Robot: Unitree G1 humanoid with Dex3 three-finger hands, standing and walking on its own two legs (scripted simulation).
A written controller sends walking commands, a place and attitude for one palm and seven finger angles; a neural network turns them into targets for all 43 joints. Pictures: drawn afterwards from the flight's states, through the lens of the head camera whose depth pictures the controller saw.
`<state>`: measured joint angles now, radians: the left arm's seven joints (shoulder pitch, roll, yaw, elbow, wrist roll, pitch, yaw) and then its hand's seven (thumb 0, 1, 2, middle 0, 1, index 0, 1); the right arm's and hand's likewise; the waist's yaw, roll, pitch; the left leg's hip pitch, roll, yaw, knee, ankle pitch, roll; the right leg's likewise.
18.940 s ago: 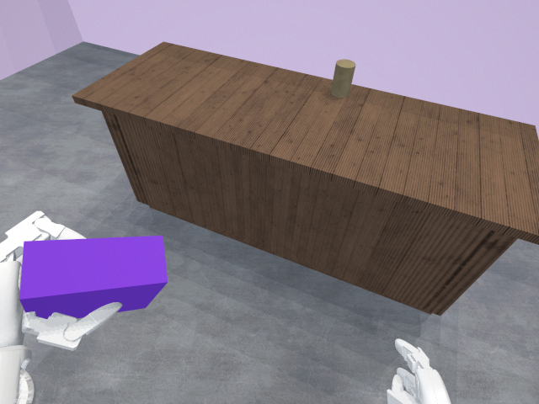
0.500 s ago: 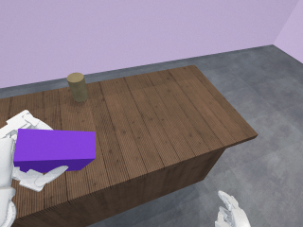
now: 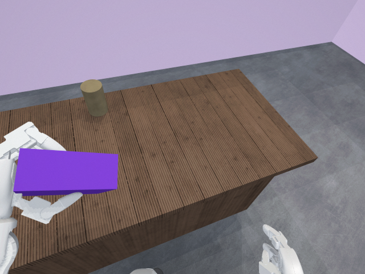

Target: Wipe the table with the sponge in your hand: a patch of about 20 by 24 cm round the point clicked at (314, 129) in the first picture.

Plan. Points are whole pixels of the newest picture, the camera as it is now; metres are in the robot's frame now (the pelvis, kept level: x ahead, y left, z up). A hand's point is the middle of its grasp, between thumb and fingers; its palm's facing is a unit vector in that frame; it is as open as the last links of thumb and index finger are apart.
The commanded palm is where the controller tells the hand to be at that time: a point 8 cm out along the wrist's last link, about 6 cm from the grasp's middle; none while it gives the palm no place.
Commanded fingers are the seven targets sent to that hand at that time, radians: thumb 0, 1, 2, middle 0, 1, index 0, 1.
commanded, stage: come to a stop and stand still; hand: left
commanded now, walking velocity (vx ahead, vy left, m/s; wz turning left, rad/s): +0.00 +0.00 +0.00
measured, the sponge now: (81, 175) +0.24 +0.20 +0.13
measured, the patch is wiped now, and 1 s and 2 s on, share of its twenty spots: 0.00 0.00 0.00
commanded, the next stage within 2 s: look again from close up in 0.80 s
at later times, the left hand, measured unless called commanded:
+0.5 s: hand (67, 141) +0.28 +0.22 +0.17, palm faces +0.34 -0.85 -0.41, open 9.7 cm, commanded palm +0.22 +0.26 +0.18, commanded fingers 0.00 0.10 1.30 -1.20 -1.60 -1.20 -1.60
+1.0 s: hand (69, 146) +0.28 +0.22 +0.16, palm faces +0.35 -0.85 -0.39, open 9.7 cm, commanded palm +0.22 +0.26 +0.18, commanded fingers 0.00 0.10 1.30 -1.20 -1.60 -1.20 -1.60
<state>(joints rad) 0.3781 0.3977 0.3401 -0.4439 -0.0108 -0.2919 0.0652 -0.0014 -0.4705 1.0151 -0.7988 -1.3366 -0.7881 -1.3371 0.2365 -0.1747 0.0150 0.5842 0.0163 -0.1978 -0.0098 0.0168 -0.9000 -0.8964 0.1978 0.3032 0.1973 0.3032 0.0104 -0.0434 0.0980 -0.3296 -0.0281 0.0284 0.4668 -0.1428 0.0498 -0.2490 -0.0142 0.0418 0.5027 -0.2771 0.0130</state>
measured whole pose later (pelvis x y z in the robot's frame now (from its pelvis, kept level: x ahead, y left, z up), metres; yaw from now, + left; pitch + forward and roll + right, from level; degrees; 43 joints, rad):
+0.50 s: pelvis +0.06 -0.02 +0.01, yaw +0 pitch +1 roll -1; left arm 0.41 0.40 0.38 -0.48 -0.03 -0.26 0.07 0.00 -0.47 1.02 -0.80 -1.34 -0.79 -1.34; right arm 0.16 -0.18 0.03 0.57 0.00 -0.19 -0.03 0.02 -0.90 -0.90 0.20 0.30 0.20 0.30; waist 0.01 -0.04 0.05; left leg -0.30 0.01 0.02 0.46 -0.18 0.02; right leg -0.17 0.02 0.02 0.39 -0.24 0.01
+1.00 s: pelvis +0.06 -0.02 +0.01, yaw +0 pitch +0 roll -1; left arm 0.45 0.37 0.35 -0.46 -0.05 -0.20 0.08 0.00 -0.47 1.02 -0.80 -1.34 -0.79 -1.34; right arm 0.19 -0.19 0.02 0.58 0.01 -0.12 -0.05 0.02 -0.90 -0.90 0.20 0.30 0.20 0.30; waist 0.01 -0.01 0.02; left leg -0.27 0.01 0.01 0.44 -0.18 0.02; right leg -0.14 0.02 0.02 0.36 -0.23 0.01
